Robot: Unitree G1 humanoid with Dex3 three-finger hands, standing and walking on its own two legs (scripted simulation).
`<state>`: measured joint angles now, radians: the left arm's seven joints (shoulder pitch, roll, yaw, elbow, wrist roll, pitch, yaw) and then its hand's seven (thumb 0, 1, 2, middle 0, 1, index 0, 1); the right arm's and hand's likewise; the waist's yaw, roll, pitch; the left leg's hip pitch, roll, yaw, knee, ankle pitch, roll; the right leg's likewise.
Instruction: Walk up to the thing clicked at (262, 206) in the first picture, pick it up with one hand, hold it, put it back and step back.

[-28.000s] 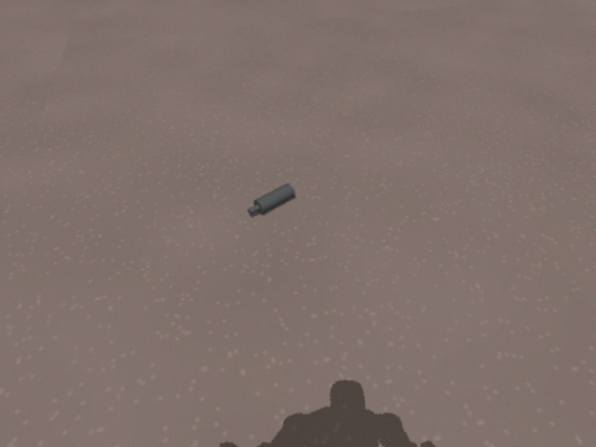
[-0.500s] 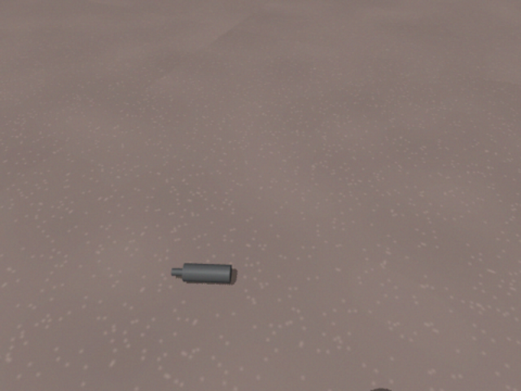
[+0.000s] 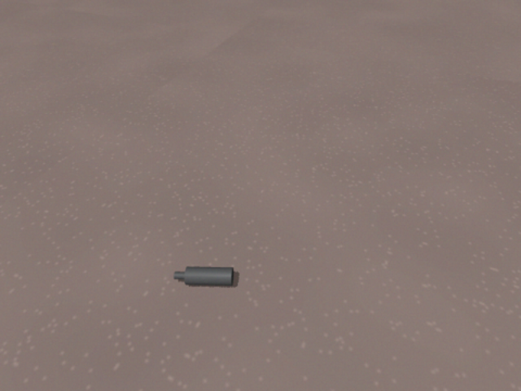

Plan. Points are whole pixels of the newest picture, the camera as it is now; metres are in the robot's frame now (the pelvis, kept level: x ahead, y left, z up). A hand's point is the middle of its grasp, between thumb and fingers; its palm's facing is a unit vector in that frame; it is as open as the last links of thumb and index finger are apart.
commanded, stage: stand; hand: left
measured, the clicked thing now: (203, 275) +0.77 +0.27 -0.74
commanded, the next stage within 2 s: walk up in 0.42 s
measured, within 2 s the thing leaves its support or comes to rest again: neither
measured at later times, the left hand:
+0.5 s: hand out of the picture +0.09 +0.24 -0.15, palm faces -0.01 -0.94 -0.33, open 7.4 cm
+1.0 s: hand out of the picture +0.19 +0.34 -0.16, palm faces -0.10 -0.94 -0.32, open 7.4 cm
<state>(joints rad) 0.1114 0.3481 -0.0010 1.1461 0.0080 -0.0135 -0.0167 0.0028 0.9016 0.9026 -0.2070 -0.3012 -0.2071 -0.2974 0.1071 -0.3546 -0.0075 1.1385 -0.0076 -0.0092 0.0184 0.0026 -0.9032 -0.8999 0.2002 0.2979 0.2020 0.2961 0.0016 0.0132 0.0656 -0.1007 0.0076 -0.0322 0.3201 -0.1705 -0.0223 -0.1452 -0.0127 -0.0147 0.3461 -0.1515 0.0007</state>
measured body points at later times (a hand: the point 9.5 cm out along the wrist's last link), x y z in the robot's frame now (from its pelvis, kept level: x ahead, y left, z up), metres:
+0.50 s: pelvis +0.01 -0.01 +0.00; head +0.01 -0.02 +0.45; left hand +0.09 +0.29 -0.12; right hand +0.07 -0.32 -0.13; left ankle +0.00 +0.13 -0.73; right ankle +0.02 -0.12 -0.74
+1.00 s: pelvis +0.13 +0.06 -0.01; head +0.13 +0.09 +0.44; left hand +0.19 +0.39 -0.14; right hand +0.12 -0.26 -0.11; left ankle +0.13 +0.16 -0.75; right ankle +0.20 -0.10 -0.69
